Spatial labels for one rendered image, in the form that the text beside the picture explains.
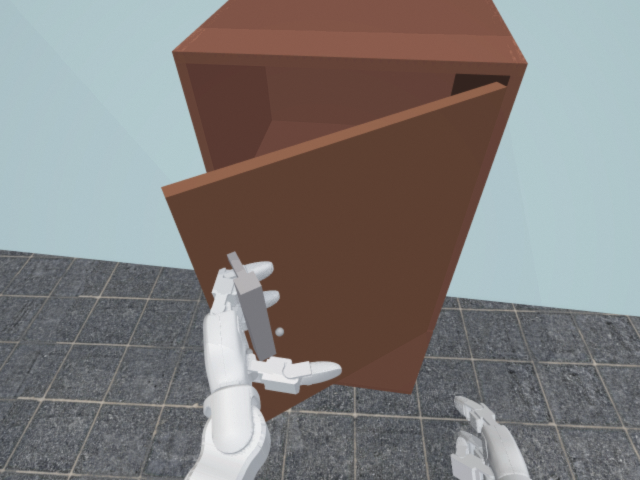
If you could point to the handle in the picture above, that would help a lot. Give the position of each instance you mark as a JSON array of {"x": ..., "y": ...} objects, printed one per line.
[{"x": 251, "y": 298}]

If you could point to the cupboard door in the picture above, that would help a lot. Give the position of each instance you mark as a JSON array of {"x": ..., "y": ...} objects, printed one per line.
[{"x": 360, "y": 226}]

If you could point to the robot left forearm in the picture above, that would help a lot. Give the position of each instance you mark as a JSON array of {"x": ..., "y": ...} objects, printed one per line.
[{"x": 235, "y": 439}]

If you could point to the robot right hand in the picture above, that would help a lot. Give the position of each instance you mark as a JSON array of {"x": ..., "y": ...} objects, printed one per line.
[{"x": 494, "y": 456}]

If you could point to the robot left hand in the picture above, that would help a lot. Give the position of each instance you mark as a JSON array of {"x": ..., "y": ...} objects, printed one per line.
[{"x": 225, "y": 343}]

